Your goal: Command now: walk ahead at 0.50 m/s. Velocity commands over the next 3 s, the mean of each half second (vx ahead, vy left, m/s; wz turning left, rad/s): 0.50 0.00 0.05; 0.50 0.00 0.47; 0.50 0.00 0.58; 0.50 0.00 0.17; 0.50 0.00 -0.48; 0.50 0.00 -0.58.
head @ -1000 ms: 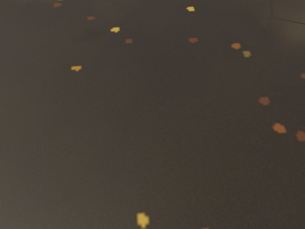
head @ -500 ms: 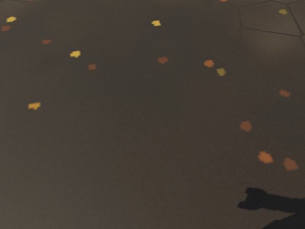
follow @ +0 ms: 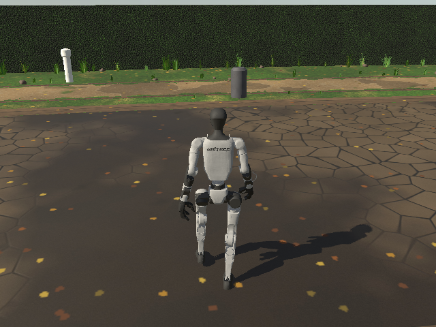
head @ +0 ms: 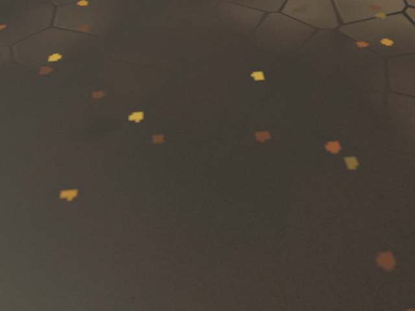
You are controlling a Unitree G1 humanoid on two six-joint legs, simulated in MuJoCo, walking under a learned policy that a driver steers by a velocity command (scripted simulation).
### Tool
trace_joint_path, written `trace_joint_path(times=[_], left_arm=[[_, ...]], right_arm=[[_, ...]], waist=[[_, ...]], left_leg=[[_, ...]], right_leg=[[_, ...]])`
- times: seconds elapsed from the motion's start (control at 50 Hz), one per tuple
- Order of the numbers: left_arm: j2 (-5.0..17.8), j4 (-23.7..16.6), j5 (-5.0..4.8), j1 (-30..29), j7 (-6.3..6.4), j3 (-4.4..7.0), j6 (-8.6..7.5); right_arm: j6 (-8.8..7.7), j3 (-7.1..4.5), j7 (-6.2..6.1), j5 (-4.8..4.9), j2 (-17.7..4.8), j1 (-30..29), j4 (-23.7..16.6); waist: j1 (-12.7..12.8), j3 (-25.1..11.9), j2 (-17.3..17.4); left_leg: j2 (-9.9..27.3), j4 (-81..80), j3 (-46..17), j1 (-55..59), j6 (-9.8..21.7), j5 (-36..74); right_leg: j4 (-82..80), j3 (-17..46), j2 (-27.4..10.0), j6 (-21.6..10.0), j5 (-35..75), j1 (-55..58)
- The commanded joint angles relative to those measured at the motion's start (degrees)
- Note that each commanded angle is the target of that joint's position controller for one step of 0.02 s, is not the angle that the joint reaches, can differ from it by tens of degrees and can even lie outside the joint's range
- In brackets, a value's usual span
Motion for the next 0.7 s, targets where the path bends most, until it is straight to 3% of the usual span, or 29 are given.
trace_joint_path(times=[0.02, 0.06, 0.08, 0.1, 0.12, 0.14, 0.16, 0.18, 0.2, 0.22, 0.26, 0.3, 0.36, 0.44, 0.54, 0.6, 0.64, 0.66, 0.68, 0.7], left_arm=[[8.47, -0.37, 0.44, 3.63, 0.72, 1.53, -0.22], [9.13, -0.02, 0.69, 2.46, 1.11, 1.71, -0.02], [9.62, 0.00, 0.78, 1.41, 1.24, 1.84, 0.04], [9.93, 0.07, 0.71, 0.51, 1.20, 1.93, 0.25], [9.24, -0.28, 0.43, 0.02, 1.11, 1.63, 0.30], [5.54, -2.49, -0.85, 1.86, 0.79, 0.57, 0.15], [3.63, -1.88, -1.43, 6.93, 0.44, 0.69, 0.22], [8.18, -2.28, -0.06, 1.20, 0.64, 1.94, 0.57], [7.62, -3.54, 0.02, -2.72, 0.24, 1.96, 0.23], [6.27, -3.67, -0.03, -4.33, 0.04, 1.80, 0.24], [4.45, -3.04, 1.29, -3.15, -0.57, 1.56, 1.64], [3.60, -3.32, 1.42, -3.99, -1.14, 1.56, 2.51], [3.83, -5.83, 1.55, -11.21, -1.43, 1.56, 3.10], [3.32, -9.45, 1.03, -20.95, -1.46, 1.06, 2.81], [3.75, -12.88, 0.46, -28.80, -1.08, 0.57, 2.30], [5.58, -14.16, 0.07, -27.99, -0.79, 0.98, 1.35], [7.40, -11.69, 0.16, -18.20, -0.11, 1.94, 0.34], [9.77, -9.28, 1.11, -9.08, 0.60, 2.93, -0.50], [15.22, -9.46, 2.79, -0.87, 1.47, 4.24, -0.88], [17.87, -9.94, 2.51, -2.81, 1.04, 4.89, 0.16]], right_arm=[[-1.09, -0.53, -0.24, 0.08, -3.73, -6.82, -5.28], [-1.57, -0.86, -0.46, 0.06, -4.34, -5.15, -5.15], [-1.85, -1.26, -0.79, 0.01, -4.95, -1.62, -4.10], [-2.27, -1.87, -1.23, -0.16, -5.76, 5.46, -1.72], [-2.88, -2.80, -1.84, -0.90, -7.69, 15.66, 1.72], [-3.21, -4.30, -2.54, -2.35, -13.37, 24.63, 3.13], [-2.60, -5.04, -2.00, -1.43, -16.05, 24.82, 3.63], [-2.12, -4.45, -1.72, 0.55, -12.55, 18.77, 3.03], [-2.27, -3.47, -1.50, 0.90, -8.79, 13.14, 2.02], [-2.64, -2.76, -1.31, 0.63, -6.12, 10.54, 1.94], [-3.34, -1.91, -1.57, 0.84, -3.53, 10.53, 3.42], [-4.27, -2.03, -1.63, 1.00, -4.31, 13.75, 5.12], [-4.54, -2.19, -1.72, 1.22, -5.45, 17.24, 6.79], [-4.05, -1.94, -1.85, 1.24, -5.20, 20.99, 7.97], [-3.49, -2.27, -2.37, 0.70, -6.12, 24.93, 8.95], [-3.07, -2.97, -2.86, 0.21, -7.47, 23.31, 8.33], [-3.00, -3.48, -2.69, 0.38, -8.46, 20.52, 7.49], [-3.16, -3.31, -2.37, 0.84, -7.34, 19.94, 6.90], [-3.30, -2.36, -2.18, 2.35, -3.02, 21.21, 4.10], [-2.82, -2.28, -2.46, 2.99, -1.20, 26.36, 3.26]], waist=[[0.06, 3.85, -5.75], [-1.53, 3.20, -5.98], [-3.32, 1.40, -6.35], [-6.41, -2.22, -5.76], [-10.31, -7.85, -3.91], [-11.83, -15.73, 3.87], [-9.11, -20.06, 12.46], [-7.38, -12.01, 3.22], [-5.71, -4.98, 0.93], [-4.20, -2.01, -0.46], [-1.70, -0.53, 1.46], [-1.17, -0.69, 1.17], [-1.98, 1.77, 0.79], [-4.17, 3.36, 0.74], [-6.72, 2.95, 1.77], [-5.11, 2.22, 2.45], [-0.57, -1.92, 1.58], [2.99, -7.67, -1.75], [4.53, -17.28, -9.79], [1.11, -20.58, -19.19]], left_leg=[[-1.79, -3.92, 1.33, -1.22, 1.52, -1.26], [-3.30, -6.41, 1.84, 2.61, 3.28, -5.52], [-5.02, -7.67, 2.52, 7.96, 4.30, -7.78], [-6.99, -10.43, 3.42, 16.45, 5.52, -7.69], [-5.46, -12.20, 1.59, 30.36, 7.34, -5.92], [9.67, -13.39, -16.92, 46.99, 11.56, -11.48], [19.80, -21.20, -40.84, 54.51, 17.92, -10.36], [16.23, -22.63, -35.69, 47.54, 15.61, -15.77], [14.24, -24.58, -27.56, 38.74, 14.00, -14.47], [11.40, -26.81, -22.02, 33.12, 12.14, -10.56], [7.63, -29.03, -14.57, 26.86, 9.87, -3.89], [6.77, -29.92, -11.76, 26.26, 10.29, 1.89], [5.63, -32.06, -9.51, 27.03, 10.66, 3.28], [3.72, -31.64, -8.99, 28.80, 10.52, 7.15], [4.47, -27.45, -11.24, 34.69, 10.82, 12.82], [5.79, -23.16, -13.61, 36.68, 9.83, 17.04], [3.78, -13.27, -12.72, 34.02, 7.89, 23.77], [0.16, -1.37, -10.12, 28.44, 6.68, 19.39], [-5.39, 16.84, -6.08, 15.53, 4.81, -0.49], [-11.19, 28.26, -3.97, 1.79, 4.42, -31.07]], right_leg=[[-0.27, 7.29, -17.72, -6.65, 28.47, 1.14], [3.60, 6.59, -18.49, -5.81, 36.75, 3.25], [7.98, 5.82, -18.22, -5.02, 44.57, 3.22], [16.30, 4.64, -16.97, -4.18, 49.60, 2.37], [28.20, 2.66, -14.41, -3.03, 43.99, -4.04], [47.51, -0.32, -9.51, -1.16, 21.46, -19.56], [62.66, 2.75, 0.25, -0.13, -17.87, -34.84], [65.28, 8.36, -4.24, -1.10, -13.31, -39.42], [62.91, 7.75, -6.57, -1.21, -7.61, -39.66], [59.61, 7.24, -8.55, -1.06, -4.21, -37.62], [55.56, 6.51, -10.17, 0.28, -1.91, -32.65], [54.02, 5.28, -10.24, 1.30, -0.51, -32.68], [48.47, 3.61, -11.76, 2.99, 4.95, -38.55], [35.50, 1.94, -10.89, 5.16, 11.49, -40.25], [26.43, 1.75, -8.59, 5.27, 12.97, -39.02], [22.51, 3.03, -7.72, 3.85, 8.09, -34.49], [17.36, 2.07, -5.22, 2.12, 5.47, -20.33], [15.40, 4.63, -8.12, 0.32, 6.13, -7.08], [13.43, 22.18, -23.98, -3.06, -3.04, 8.69], [6.21, 42.62, -33.05, -7.85, -5.12, 13.40]])
Next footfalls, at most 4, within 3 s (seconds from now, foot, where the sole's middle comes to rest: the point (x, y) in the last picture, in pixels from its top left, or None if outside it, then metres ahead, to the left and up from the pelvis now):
0.12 left None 0.24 0.11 -0.78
0.66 right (251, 292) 0.54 -0.07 -0.78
1.20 left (172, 236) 0.73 0.21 -0.78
1.76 right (163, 157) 1.09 0.28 -0.78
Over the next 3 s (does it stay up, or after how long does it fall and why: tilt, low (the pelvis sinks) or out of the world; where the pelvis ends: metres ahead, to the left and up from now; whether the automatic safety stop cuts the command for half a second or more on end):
stays up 1.45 0.51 0.00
